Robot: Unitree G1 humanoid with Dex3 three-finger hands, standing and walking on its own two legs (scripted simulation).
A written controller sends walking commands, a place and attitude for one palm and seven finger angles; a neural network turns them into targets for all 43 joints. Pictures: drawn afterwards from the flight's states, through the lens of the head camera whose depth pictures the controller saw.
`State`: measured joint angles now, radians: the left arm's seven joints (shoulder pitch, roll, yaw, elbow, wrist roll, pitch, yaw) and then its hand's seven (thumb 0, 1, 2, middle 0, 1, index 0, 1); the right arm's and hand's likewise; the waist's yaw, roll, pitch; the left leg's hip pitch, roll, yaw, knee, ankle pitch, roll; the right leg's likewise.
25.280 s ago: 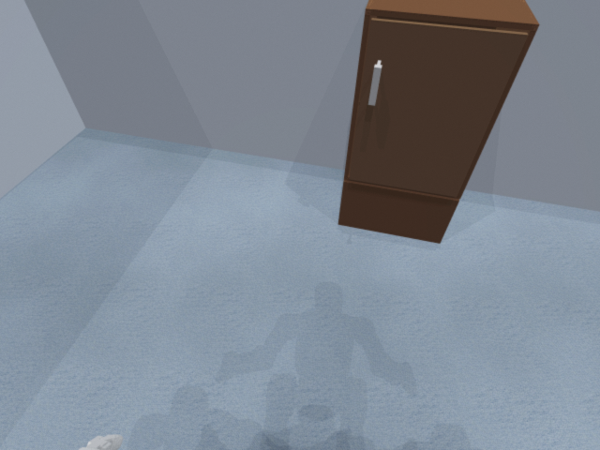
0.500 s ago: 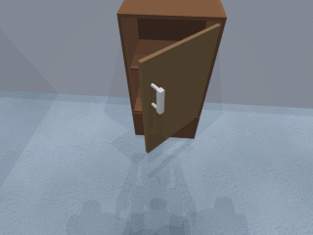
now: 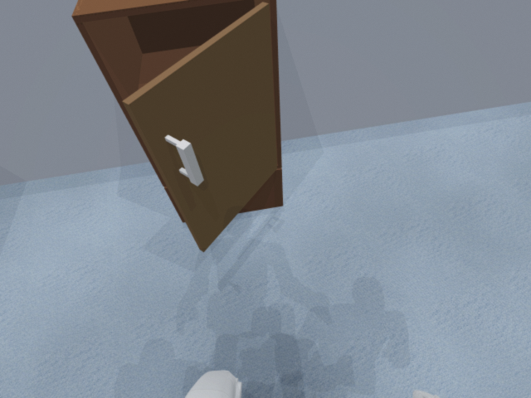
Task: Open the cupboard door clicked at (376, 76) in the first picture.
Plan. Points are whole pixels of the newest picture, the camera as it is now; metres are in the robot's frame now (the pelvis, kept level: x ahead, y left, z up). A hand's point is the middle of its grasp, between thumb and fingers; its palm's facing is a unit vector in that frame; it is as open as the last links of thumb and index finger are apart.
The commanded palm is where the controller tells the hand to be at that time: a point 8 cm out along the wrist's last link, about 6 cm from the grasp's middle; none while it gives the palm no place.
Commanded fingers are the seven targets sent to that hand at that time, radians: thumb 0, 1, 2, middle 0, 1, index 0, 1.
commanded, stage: walk to a spot facing it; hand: left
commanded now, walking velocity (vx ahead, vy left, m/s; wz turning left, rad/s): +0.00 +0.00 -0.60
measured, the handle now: (184, 160) +0.56 +0.24 -0.05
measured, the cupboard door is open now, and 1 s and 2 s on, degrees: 45 45 45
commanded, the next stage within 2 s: none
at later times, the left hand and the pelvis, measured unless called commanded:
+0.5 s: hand (145, 387) +0.14 +0.24 -0.17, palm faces -0.19 -0.95 -0.25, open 7.4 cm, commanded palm none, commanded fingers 0.00 0.90 0.90 -0.20 -0.30 -0.20 -0.30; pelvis +0.02 +0.04 +0.00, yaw -16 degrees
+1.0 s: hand (219, 334) +0.24 +0.13 -0.18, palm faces -0.56 -0.80 -0.22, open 7.4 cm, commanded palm none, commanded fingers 0.00 0.90 0.90 -0.20 -0.30 -0.20 -0.30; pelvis +0.04 +0.01 -0.02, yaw -36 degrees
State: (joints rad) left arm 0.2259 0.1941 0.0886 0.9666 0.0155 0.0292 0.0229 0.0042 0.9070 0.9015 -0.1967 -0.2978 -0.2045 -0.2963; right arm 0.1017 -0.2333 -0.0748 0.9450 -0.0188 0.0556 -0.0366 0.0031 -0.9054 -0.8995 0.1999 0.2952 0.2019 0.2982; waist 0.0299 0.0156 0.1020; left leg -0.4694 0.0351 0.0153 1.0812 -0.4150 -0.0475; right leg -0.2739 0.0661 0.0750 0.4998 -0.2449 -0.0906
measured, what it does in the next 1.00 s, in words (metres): steps on the spot, turning right: left foot, then right foot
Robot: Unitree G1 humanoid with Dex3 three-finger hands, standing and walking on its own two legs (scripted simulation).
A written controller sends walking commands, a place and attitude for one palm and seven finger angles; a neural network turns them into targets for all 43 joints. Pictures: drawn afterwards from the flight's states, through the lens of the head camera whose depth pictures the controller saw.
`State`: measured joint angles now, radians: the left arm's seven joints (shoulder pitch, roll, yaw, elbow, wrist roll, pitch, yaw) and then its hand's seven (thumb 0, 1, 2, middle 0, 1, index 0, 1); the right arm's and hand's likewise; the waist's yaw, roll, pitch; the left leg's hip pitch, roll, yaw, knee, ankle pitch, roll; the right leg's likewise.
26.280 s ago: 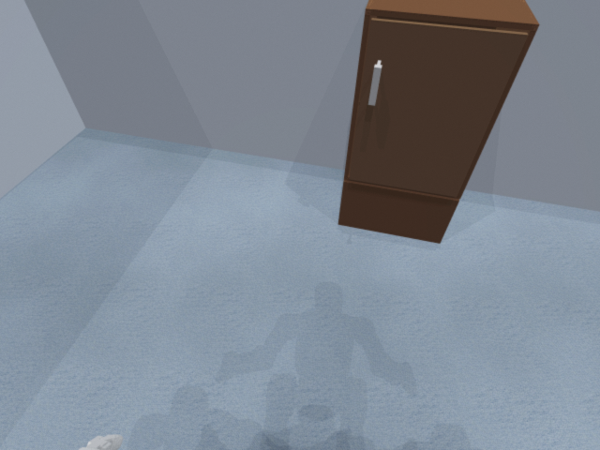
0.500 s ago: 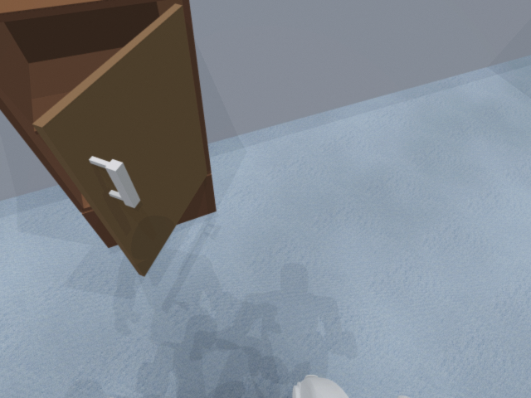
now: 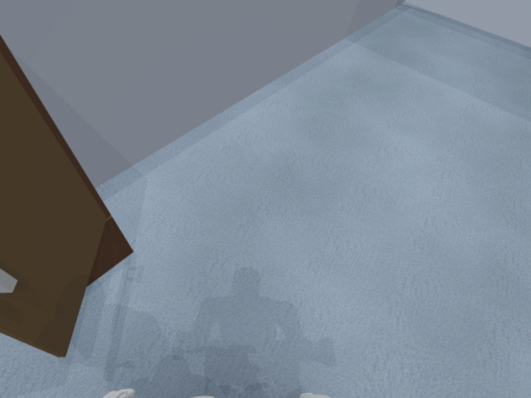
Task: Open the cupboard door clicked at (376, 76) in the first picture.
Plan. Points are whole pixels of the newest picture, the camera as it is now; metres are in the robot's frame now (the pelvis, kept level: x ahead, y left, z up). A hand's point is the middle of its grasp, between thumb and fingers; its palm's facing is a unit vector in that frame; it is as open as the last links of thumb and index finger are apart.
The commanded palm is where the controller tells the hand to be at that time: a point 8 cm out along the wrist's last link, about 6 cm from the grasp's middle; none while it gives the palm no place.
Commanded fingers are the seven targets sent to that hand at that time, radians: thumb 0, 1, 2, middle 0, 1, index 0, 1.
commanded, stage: walk to a spot facing it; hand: left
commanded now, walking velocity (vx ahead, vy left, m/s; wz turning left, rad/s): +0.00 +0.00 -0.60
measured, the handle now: out of the picture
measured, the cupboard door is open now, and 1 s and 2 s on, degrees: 45 45 45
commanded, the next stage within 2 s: turn to face it in 1.56 s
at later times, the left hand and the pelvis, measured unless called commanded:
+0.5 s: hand (181, 387) +0.15 +0.14 -0.15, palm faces -0.21 -0.95 -0.22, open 7.4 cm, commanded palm none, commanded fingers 0.00 0.90 0.90 -0.20 -0.30 -0.20 -0.30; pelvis +0.11 -0.05 +0.02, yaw -17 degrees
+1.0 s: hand (302, 206) +0.53 -0.06 -0.14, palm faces -0.56 -0.78 -0.27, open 7.4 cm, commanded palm none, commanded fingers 0.00 0.90 0.90 -0.20 -0.30 -0.20 -0.30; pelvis +0.29 -0.15 -0.01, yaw -33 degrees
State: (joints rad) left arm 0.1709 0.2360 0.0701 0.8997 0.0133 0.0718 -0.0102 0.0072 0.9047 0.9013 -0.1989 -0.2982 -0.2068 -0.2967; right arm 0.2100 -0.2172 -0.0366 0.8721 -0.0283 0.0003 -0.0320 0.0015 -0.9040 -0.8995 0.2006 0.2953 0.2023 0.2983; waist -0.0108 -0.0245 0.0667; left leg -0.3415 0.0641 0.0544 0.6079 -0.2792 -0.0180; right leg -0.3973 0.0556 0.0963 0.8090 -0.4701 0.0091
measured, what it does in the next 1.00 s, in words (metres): walks ahead, turning right: right foot, then left foot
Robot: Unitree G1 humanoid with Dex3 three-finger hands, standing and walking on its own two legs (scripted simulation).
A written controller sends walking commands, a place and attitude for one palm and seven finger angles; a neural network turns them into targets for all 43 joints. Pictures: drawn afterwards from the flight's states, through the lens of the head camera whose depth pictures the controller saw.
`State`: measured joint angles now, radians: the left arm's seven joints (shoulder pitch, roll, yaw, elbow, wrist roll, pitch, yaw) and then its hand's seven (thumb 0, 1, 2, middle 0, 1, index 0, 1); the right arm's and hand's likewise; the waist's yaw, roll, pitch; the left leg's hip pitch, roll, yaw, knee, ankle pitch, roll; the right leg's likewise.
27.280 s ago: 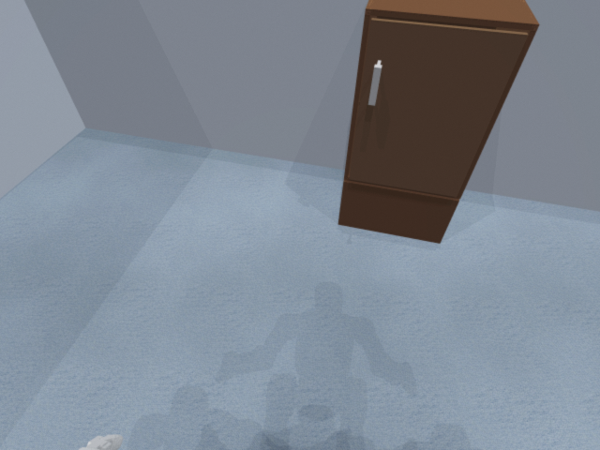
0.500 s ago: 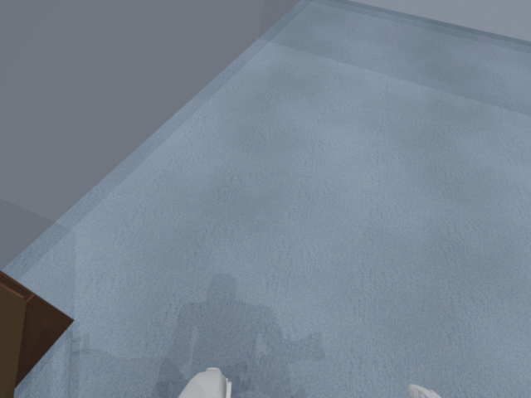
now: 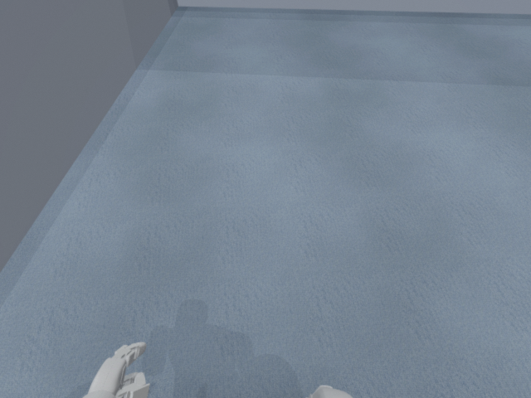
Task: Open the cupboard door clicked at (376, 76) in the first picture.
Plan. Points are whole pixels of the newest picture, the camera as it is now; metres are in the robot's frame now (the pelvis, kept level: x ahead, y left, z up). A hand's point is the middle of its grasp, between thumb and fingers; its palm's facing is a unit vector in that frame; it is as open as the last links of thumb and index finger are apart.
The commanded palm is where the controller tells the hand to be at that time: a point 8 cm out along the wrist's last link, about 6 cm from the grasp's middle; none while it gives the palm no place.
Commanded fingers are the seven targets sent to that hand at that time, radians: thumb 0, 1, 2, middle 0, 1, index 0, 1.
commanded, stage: walk to a spot facing it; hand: left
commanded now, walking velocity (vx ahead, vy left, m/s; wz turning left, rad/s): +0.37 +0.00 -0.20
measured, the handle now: out of the picture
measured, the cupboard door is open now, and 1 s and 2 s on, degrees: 45 45 45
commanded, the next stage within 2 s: turn to face it in 0.56 s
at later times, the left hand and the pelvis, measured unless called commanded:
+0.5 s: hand (167, 334) +0.25 +0.20 -0.16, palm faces -0.05 -0.98 -0.17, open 7.3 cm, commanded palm none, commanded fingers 0.00 0.90 0.90 -0.20 -0.30 -0.20 -0.30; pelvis +0.24 +0.01 +0.01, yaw -7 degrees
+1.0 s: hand (232, 205) +0.53 +0.10 -0.14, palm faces -0.03 -0.98 -0.18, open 7.2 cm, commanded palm none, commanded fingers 0.00 0.90 0.90 -0.20 -0.30 -0.20 -0.30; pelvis +0.41 -0.07 +0.02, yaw -3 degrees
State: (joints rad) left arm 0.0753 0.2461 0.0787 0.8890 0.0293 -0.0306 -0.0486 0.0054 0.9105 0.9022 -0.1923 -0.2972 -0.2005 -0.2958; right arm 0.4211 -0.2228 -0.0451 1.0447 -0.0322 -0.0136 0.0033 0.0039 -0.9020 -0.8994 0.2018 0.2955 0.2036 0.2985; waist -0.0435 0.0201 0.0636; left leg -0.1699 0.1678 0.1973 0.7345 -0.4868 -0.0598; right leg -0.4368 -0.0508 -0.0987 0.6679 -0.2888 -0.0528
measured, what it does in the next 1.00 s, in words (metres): walks ahead: left foot, then right foot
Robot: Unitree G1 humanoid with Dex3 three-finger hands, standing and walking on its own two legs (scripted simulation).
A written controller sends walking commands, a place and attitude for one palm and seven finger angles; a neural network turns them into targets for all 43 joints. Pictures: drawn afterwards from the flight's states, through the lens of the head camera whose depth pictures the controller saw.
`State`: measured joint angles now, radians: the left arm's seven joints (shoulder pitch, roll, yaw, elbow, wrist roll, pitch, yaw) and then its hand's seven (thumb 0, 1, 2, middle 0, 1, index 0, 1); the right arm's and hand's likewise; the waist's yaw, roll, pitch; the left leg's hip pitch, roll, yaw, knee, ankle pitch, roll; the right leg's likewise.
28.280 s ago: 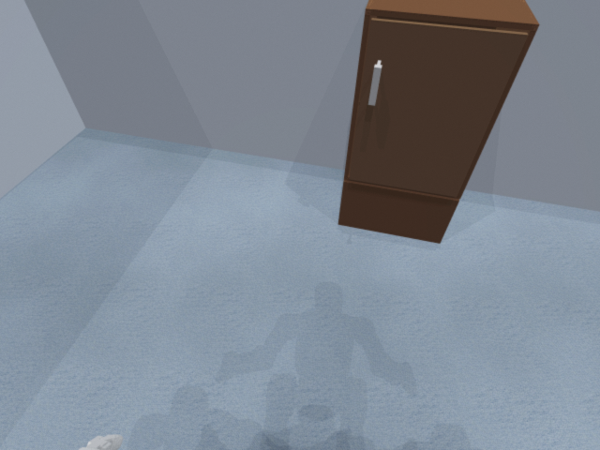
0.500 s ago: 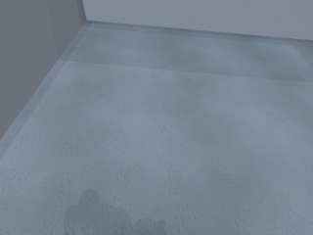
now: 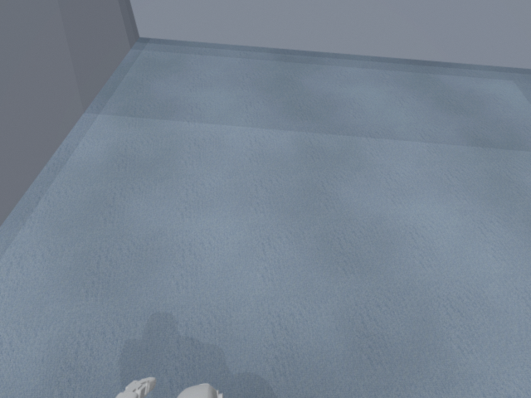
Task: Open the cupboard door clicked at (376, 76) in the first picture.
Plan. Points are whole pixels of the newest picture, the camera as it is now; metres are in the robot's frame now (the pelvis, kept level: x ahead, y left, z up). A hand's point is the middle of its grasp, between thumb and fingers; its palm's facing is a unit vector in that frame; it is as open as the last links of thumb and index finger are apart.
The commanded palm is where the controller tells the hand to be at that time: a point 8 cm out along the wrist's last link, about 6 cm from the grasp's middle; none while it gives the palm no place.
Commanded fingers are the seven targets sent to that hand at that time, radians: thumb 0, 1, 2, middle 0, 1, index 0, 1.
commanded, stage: turn to face it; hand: left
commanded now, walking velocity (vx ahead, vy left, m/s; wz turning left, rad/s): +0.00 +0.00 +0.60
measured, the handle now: out of the picture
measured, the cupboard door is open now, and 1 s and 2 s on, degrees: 45 45 45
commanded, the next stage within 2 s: none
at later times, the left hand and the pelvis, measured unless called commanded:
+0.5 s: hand out of the picture +0.09 +0.23 -0.16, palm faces +0.29 -0.92 -0.27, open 7.4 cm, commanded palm none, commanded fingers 0.00 0.90 0.90 -0.20 -0.30 -0.20 -0.30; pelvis +0.05 -0.01 +0.00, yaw +16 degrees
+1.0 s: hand out of the picture +0.01 +0.17 -0.19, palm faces +0.58 -0.78 -0.24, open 7.4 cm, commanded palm none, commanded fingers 0.00 0.90 0.90 -0.20 -0.30 -0.20 -0.30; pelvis +0.08 -0.03 -0.02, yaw +35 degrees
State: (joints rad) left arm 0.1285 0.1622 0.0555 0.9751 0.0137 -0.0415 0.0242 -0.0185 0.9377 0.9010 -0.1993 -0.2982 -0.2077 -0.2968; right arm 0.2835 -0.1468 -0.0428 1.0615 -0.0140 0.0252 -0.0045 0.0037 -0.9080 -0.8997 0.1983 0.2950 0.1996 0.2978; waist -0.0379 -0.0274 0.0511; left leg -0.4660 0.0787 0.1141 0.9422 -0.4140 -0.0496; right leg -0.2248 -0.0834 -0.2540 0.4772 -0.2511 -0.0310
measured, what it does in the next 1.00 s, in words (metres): steps on the spot, turning left: left foot, then right foot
